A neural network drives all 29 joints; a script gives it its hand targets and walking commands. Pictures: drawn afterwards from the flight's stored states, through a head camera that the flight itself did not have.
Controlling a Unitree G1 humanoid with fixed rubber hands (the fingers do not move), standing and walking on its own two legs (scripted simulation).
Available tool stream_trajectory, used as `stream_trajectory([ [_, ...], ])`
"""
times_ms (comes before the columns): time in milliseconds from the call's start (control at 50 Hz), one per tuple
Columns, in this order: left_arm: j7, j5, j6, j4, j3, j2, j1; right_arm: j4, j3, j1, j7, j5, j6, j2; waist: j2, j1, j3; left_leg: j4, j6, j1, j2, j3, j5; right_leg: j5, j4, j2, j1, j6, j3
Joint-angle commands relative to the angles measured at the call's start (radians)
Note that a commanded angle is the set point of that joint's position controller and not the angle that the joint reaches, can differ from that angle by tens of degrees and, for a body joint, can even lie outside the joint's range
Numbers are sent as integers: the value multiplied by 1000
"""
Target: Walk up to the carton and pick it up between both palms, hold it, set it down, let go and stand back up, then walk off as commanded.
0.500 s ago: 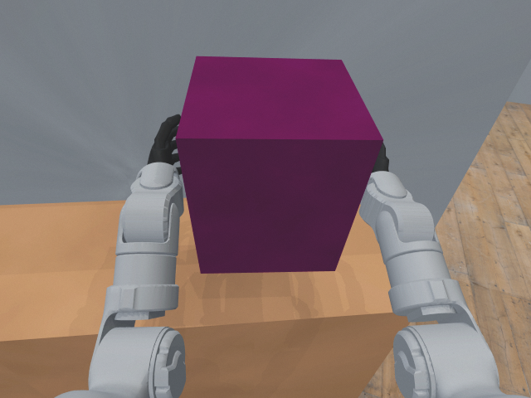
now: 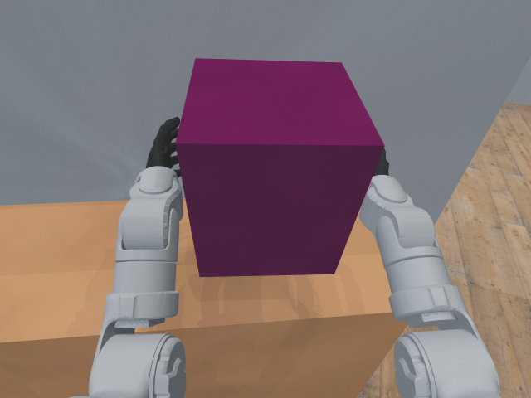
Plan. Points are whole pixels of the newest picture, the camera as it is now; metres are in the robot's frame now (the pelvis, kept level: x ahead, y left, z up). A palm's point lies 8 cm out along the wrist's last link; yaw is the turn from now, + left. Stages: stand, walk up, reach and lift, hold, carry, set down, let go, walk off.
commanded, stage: hold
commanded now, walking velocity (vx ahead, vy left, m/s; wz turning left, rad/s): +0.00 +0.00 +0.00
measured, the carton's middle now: (268, 172) +0.38 +0.00 +0.18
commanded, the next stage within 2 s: set down in 0.82 s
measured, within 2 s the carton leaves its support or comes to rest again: neither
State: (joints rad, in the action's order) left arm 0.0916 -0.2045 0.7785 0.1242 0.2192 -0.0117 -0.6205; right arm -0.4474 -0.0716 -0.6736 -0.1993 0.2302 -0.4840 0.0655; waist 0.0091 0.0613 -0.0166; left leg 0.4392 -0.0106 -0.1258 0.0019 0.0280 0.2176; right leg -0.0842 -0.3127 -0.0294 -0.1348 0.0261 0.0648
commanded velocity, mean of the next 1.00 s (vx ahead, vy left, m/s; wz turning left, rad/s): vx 0.00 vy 0.00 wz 0.00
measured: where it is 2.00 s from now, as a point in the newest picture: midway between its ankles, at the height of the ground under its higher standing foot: outside the picture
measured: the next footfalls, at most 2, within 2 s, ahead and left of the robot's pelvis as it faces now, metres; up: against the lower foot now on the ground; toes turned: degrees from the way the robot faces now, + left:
none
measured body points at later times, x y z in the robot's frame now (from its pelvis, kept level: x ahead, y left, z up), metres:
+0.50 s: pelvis -0.01 +0.00 +0.00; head -0.05 +0.01 +0.45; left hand +0.38 +0.15 +0.20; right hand +0.38 -0.16 +0.19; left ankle +0.02 +0.11 -0.74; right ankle +0.06 -0.10 -0.74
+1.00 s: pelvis +0.00 +0.00 +0.00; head -0.04 +0.01 +0.45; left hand +0.38 +0.15 +0.19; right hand +0.39 -0.15 +0.17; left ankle +0.02 +0.11 -0.74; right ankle +0.06 -0.10 -0.74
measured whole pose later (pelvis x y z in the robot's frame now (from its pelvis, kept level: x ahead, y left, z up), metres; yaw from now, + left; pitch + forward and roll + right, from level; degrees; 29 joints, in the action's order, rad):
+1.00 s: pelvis +0.00 +0.00 +0.00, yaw -1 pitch -6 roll -1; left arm 0.08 -0.23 0.72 0.21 0.26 -0.03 -0.65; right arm -0.55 -0.07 -0.71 -0.19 0.22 -0.41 0.07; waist 0.00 0.03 0.01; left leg 0.41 -0.01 -0.10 0.00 0.01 0.20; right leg -0.08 -0.30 -0.03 -0.12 0.03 0.05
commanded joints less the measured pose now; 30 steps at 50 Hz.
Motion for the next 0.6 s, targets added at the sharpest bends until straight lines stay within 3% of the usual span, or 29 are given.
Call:
stream_trajectory([
  [0, -142, 192, -89, -166, -530, -653, -822, 397, 451, -985, 111, 110, 89, -682, -44, 8, -542, -87, 31, 41, 28, 26, -233, 119, 10, -28, 233, -49, -40],
  [340, -148, 184, -101, -93, -488, -658, -886, 327, 411, -1046, 121, 89, 103, -703, -38, 3, -538, -112, 12, -3, 28, 18, -129, 39, 18, -18, 235, -48, -44],
  [440, -142, 195, -109, -106, -503, -664, -902, 336, 419, -1054, 118, 97, 107, -709, -55, 2, -572, -103, 17, 10, 30, 20, -159, 70, 12, -19, 244, -51, -44],
  [580, -149, 186, -109, -99, -484, -651, -884, 326, 421, -1041, 116, 97, 104, -717, -34, 2, -552, -108, 6, -10, 32, 18, -143, 66, 11, -15, 258, -53, -49],
])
